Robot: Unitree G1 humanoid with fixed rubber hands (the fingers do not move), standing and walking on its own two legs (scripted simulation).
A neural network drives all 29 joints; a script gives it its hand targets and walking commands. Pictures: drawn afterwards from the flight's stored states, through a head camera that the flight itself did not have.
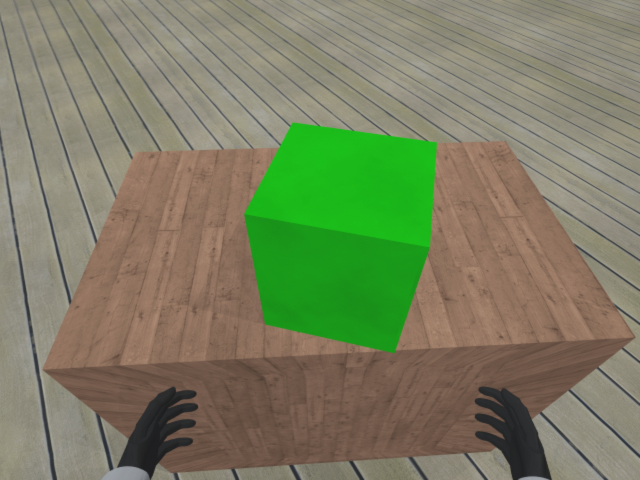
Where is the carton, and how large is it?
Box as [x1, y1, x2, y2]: [244, 123, 436, 352]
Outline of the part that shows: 292,123 244,213 265,324 394,352 429,248 436,142 300,123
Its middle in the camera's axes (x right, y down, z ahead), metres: +0.04 +0.00 +0.59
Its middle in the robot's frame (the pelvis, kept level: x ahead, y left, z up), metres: +0.43 -0.01 +0.04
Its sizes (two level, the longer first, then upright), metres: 0.210 0.200 0.250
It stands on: a pedestal, 0.69 m high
